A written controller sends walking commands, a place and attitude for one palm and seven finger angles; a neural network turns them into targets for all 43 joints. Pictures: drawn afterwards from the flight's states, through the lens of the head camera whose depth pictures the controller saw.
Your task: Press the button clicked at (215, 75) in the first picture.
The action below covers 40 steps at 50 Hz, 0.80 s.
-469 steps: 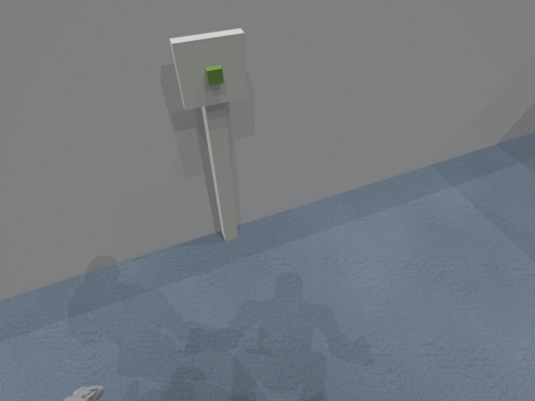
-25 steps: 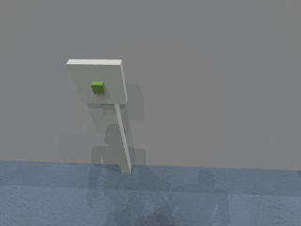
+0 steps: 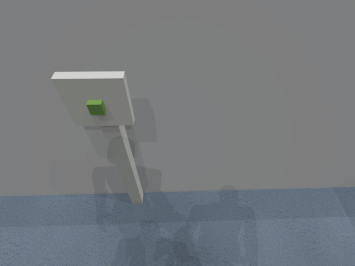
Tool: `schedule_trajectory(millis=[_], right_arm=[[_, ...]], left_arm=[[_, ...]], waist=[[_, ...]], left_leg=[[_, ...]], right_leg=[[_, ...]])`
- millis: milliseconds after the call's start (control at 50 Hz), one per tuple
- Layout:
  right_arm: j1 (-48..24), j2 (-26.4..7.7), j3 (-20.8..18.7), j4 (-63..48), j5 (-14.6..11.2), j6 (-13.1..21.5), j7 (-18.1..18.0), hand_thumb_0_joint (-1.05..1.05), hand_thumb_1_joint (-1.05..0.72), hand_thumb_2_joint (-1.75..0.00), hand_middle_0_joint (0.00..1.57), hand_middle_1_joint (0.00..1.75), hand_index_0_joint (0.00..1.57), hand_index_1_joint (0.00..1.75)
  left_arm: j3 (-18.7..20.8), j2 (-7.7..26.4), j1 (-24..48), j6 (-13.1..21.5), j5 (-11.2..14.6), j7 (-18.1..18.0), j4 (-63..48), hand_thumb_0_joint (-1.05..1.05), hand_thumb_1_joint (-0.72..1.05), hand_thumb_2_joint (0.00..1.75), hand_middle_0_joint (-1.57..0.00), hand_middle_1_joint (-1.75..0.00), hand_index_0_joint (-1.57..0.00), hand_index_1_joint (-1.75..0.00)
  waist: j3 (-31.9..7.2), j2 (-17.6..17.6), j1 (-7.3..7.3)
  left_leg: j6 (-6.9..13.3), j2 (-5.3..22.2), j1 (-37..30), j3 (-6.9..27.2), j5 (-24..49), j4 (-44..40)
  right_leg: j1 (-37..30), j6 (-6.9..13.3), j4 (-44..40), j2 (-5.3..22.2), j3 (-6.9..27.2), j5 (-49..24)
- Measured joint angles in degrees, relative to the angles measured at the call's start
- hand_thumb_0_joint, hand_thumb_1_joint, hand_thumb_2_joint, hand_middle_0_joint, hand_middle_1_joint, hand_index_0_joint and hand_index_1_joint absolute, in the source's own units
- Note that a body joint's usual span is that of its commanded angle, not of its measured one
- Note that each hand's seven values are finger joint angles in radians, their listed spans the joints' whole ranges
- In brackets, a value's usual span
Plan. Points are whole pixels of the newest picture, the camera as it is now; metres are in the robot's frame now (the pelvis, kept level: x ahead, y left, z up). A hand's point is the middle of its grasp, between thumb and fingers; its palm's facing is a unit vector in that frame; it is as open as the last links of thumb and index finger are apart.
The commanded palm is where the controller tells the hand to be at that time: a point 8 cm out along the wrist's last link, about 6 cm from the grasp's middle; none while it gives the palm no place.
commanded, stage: come to a stop and stand still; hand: left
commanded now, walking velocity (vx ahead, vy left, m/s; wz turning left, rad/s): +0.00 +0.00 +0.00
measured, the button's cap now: (96, 106) +0.50 +0.26 +0.05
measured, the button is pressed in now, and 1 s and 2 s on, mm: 0 0 0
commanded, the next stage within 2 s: look again from close up in 0.54 s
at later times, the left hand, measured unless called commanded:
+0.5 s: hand out of the picture +0.02 +0.15 -0.18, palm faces +0.04 -0.98 -0.20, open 7.3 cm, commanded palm none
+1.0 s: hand out of the picture -0.01 +0.14 -0.18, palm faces +0.05 -0.98 -0.18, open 7.4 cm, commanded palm none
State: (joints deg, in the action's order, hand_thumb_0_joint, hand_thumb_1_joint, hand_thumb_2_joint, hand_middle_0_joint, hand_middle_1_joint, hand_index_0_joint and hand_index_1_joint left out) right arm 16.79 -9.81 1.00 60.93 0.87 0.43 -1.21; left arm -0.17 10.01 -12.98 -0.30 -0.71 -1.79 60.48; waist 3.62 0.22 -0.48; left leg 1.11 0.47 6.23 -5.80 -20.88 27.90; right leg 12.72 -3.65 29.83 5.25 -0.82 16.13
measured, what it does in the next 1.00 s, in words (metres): stands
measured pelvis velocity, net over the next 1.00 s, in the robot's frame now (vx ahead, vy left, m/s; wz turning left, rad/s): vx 0.00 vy -0.03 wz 0.01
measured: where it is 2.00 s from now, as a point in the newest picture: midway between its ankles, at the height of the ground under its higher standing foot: outside the picture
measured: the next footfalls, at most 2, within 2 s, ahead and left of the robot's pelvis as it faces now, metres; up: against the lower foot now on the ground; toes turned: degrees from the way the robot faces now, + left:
right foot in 1.84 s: +0.16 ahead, -0.09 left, +0.00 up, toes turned +4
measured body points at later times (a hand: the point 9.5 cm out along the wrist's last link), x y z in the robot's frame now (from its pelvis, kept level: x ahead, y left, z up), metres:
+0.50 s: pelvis +0.01 -0.03 +0.00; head +0.03 -0.03 +0.45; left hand +0.02 +0.20 -0.16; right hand +0.03 -0.26 -0.16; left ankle -0.06 +0.10 -0.73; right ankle -0.01 -0.16 -0.73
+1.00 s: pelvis +0.00 -0.03 +0.00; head +0.01 -0.02 +0.45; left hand -0.01 +0.19 -0.16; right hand -0.02 -0.24 -0.16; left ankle -0.06 +0.10 -0.73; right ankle -0.01 -0.16 -0.73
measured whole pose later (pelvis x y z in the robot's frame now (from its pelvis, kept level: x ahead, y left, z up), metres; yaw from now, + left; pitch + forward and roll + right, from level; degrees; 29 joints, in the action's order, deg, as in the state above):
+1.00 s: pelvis +0.00 -0.03 +0.00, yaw +1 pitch -1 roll +0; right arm 17.3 -6.7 0.6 65.0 0.7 0.7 -1.7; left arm 0.3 9.1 -15.9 0.2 -0.7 -1.9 63.5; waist 2.7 -0.9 0.3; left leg -1.9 3.7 5.4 -4.0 -19.2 26.1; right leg 11.1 -0.8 27.5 2.2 -3.0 15.1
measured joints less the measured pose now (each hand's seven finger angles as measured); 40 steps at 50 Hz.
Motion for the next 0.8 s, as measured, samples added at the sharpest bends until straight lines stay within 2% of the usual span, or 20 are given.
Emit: schedule_trajectory(millis=[420,800], right_arm=[[-2.20,0.62,-0.89,2.27,-0.11,0.18,-0.65,0.00,-0.92,-0.89,0.20,0.30,0.20,0.30],[-0.97,1.81,-0.57,3.42,-0.16,0.26,-0.58,0.00,-0.91,-0.89,0.20,0.30,0.20,0.30]], left_arm=[[0.54,-0.45,-1.04,0.69,-0.01,-0.39,2.11,0.00,0.92,0.90,-0.20,-0.30,-0.20,-0.30],[0.50,-0.60,-2.34,0.53,-0.01,-0.10,2.82,0.00,0.91,0.90,-0.20,-0.30,-0.20,-0.30]], waist=[[-0.77,-0.09,0.52],[-1.05,-0.89,0.86]], left_leg=[[-2.55,2.62,-1.29,1.38,-0.34,-0.92],[-3.12,3.38,-1.33,1.75,1.13,-1.87]], right_leg=[[-1.36,2.17,-0.18,-2.42,-1.77,1.38],[-1.90,2.87,-1.97,-3.23,-2.24,-0.36]])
